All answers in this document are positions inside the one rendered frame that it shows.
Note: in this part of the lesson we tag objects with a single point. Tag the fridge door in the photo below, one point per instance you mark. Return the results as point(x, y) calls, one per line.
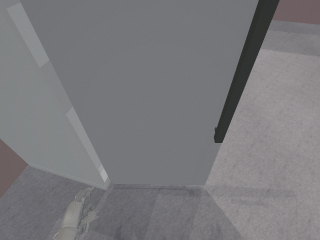
point(148, 79)

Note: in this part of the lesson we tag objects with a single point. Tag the left robot hand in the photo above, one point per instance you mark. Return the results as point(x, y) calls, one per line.
point(76, 210)

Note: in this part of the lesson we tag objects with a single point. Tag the left robot forearm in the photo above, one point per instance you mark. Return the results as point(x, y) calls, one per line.
point(67, 233)

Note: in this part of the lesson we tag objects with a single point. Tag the handle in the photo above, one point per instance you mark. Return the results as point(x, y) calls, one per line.
point(262, 18)

